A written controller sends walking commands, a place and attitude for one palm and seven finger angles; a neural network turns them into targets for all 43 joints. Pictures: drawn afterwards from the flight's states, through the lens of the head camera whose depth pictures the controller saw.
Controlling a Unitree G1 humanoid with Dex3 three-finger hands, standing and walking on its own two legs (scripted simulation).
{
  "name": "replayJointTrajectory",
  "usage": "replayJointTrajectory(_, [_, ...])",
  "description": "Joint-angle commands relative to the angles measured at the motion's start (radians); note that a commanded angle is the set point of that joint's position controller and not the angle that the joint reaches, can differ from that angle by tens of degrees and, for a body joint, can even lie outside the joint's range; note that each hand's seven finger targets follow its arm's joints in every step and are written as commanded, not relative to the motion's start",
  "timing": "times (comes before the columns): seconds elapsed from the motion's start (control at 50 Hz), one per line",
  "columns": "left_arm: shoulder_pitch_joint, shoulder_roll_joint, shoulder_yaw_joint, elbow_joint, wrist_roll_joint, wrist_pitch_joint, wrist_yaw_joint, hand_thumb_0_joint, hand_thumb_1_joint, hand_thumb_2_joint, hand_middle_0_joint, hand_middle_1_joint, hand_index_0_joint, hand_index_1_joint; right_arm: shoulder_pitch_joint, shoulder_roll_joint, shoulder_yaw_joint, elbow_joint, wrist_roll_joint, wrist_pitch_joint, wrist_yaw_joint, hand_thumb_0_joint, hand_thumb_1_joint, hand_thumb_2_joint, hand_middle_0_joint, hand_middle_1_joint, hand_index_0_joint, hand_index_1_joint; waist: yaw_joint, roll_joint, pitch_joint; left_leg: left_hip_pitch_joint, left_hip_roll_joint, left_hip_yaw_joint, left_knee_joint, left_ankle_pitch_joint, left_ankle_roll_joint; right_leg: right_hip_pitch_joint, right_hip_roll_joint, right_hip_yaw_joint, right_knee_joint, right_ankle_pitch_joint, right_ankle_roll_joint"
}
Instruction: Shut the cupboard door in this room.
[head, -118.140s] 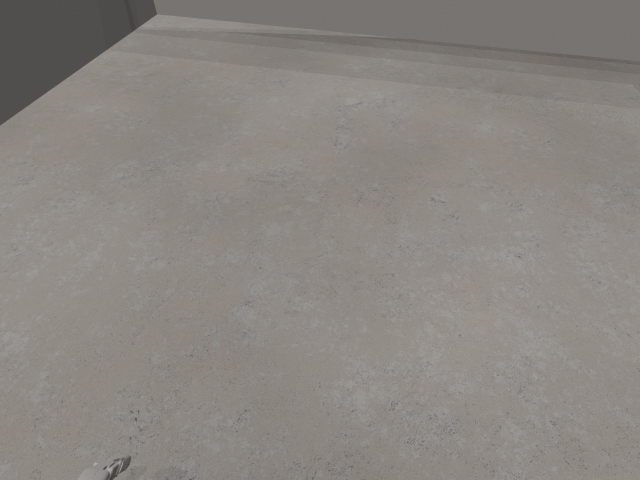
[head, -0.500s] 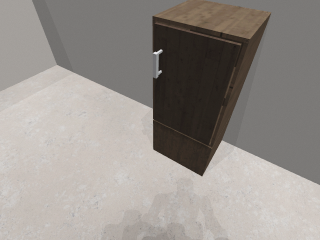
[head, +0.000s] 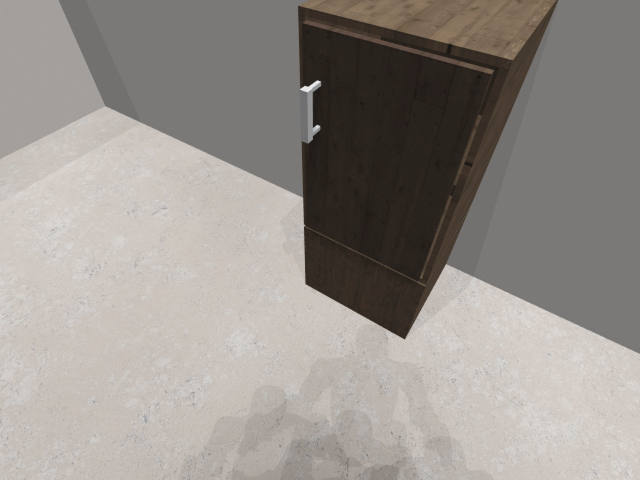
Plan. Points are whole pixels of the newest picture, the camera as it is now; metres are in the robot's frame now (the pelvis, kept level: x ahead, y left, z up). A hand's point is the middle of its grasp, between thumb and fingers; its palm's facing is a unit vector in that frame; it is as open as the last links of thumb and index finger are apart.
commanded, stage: look to check the result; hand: left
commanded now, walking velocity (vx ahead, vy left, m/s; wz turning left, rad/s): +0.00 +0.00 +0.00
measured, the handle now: (311, 112) +0.84 +0.07 +0.01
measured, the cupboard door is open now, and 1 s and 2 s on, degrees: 0 0 0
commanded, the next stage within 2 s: stand and wait in 0.18 s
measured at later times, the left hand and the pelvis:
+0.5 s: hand out of the picture +0.04 +0.21 -0.17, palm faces +0.00 -0.96 -0.26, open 7.3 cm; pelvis +0.02 +0.00 +0.00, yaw +0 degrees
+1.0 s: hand out of the picture +0.04 +0.21 -0.17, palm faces +0.00 -0.97 -0.26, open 7.3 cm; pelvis +0.02 +0.00 +0.00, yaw +0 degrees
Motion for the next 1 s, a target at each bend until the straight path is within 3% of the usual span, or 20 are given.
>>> replayJointTrajectory(0.0, [0.012,0.157,0.025,-0.039,-0.001,-0.012,0.007,0.0,0.9,0.9,-0.2,-0.3,-0.2,-0.3,-0.006,-0.177,-0.029,-0.046,-0.003,-0.018,-0.015,0.0,-0.9,-0.9,0.2,0.3,0.2,0.3,-0.003,-0.024,-0.054,0.088,0.105,-0.099,-0.046,0.134,0.017,-0.064,-0.093,0.07,-0.078,0.148,-0.045])
replayJointTrajectory(0.14, [0.023,0.155,0.024,-0.037,0.002,-0.015,0.01,0.0,0.9,0.9,-0.2,-0.3,-0.2,-0.3,-0.028,-0.178,-0.028,-0.049,-0.002,-0.018,-0.016,0.0,-0.9,-0.9,0.2,0.3,0.2,0.3,-0.002,-0.024,-0.064,0.118,0.107,-0.09,-0.041,0.189,0.018,-0.052,-0.096,0.066,-0.082,0.214,-0.041])
replayJointTrajectory(0.38, [0.043,0.133,0.019,-0.023,0.001,-0.011,0.011,0.0,0.9,0.9,-0.2,-0.3,-0.2,-0.3,-0.024,-0.157,-0.021,-0.042,-0.003,-0.016,-0.018,0.0,-0.9,-0.9,0.2,0.3,0.2,0.3,0.0,0.009,-0.043,0.108,0.101,-0.088,-0.054,0.167,0.014,-0.033,-0.098,0.062,-0.099,0.187,-0.039])
replayJointTrajectory(0.74, [0.077,0.11,0.019,-0.018,-0.001,-0.01,0.014,0.0,0.9,0.9,-0.2,-0.3,-0.2,-0.3,0.021,-0.135,-0.019,-0.029,-0.001,-0.015,-0.022,0.0,-0.9,-0.9,0.2,0.3,0.2,0.3,0.003,-0.024,-0.034,0.105,0.099,-0.083,-0.049,0.168,0.016,-0.023,-0.095,0.051,-0.098,0.191,-0.041])
replayJointTrajectory(0.98, [0.084,0.095,0.016,-0.017,-0.002,-0.007,0.016,0.0,0.9,0.9,-0.2,-0.3,-0.2,-0.3,0.031,-0.121,-0.018,-0.023,-0.002,-0.015,-0.023,0.0,-0.9,-0.9,0.2,0.3,0.2,0.3,0.001,0.0,-0.018,0.096,0.097,-0.084,-0.059,0.142,0.015,-0.03,-0.093,0.056,-0.1,0.152,-0.039])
